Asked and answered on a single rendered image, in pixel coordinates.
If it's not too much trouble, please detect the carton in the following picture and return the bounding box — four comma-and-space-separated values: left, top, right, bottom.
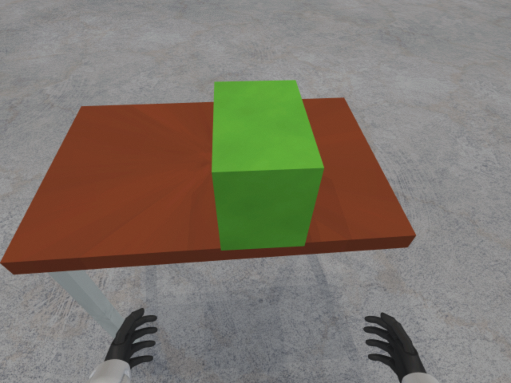
212, 80, 324, 251

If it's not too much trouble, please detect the table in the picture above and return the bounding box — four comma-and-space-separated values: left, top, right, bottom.
0, 97, 416, 344

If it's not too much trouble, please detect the robot left hand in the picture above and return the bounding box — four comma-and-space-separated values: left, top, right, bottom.
104, 308, 157, 369

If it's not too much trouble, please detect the robot right hand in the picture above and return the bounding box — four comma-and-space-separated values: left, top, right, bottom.
363, 312, 426, 383

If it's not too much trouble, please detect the robot left forearm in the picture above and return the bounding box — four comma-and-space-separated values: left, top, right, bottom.
85, 359, 131, 383

